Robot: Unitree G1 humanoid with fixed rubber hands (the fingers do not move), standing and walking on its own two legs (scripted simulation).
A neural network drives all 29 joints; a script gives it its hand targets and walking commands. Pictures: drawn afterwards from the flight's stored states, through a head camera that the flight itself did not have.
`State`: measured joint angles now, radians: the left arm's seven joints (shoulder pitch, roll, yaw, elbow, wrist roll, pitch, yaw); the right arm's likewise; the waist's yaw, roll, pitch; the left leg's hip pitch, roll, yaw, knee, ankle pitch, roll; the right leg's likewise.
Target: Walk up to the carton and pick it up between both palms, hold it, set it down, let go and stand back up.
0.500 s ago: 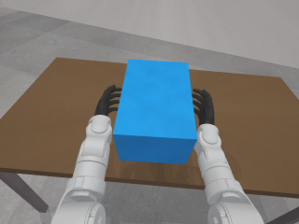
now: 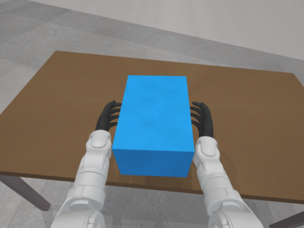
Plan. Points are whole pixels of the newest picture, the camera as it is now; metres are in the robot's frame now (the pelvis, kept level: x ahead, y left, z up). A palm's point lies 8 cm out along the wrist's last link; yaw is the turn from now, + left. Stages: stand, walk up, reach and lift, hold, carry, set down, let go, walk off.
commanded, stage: set down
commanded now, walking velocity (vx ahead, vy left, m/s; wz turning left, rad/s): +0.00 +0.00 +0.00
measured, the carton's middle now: (155, 122) +0.41 +0.00 +0.05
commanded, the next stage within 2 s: none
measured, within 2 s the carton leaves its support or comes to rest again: rests again in 1.72 s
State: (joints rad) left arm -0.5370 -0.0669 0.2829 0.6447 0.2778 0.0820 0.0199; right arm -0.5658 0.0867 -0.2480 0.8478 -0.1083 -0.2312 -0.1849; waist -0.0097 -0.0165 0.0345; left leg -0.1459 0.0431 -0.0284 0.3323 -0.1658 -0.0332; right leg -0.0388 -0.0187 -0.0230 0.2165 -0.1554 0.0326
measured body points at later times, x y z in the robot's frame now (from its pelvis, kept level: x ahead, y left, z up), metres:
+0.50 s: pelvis -0.01 +0.00 +0.00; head +0.03 +0.02 +0.45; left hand +0.38 +0.14 +0.02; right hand +0.37 -0.14 +0.04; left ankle +0.01 +0.14 -0.75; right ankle -0.02 -0.14 -0.75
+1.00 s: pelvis +0.00 +0.00 -0.01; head +0.08 +0.01 +0.44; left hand +0.39 +0.14 -0.02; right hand +0.38 -0.14 +0.00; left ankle +0.01 +0.14 -0.75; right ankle -0.02 -0.14 -0.75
